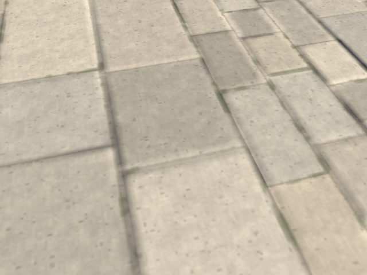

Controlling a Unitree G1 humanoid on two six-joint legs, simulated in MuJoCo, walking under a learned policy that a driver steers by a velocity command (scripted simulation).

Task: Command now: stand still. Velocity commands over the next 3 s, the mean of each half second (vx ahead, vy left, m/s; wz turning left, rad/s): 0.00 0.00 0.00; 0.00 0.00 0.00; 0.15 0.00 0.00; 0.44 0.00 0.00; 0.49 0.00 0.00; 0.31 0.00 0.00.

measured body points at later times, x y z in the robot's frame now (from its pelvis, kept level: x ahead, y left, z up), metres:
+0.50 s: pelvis +0.00 +0.01 +0.00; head +0.01 +0.01 +0.45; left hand +0.00 +0.24 -0.15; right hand +0.01 -0.24 -0.16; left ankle +0.02 +0.15 -0.74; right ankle -0.02 -0.12 -0.74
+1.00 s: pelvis +0.00 +0.01 +0.00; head +0.01 +0.01 +0.45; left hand -0.02 +0.24 -0.16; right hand +0.00 -0.23 -0.16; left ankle +0.02 +0.15 -0.74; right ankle -0.02 -0.12 -0.74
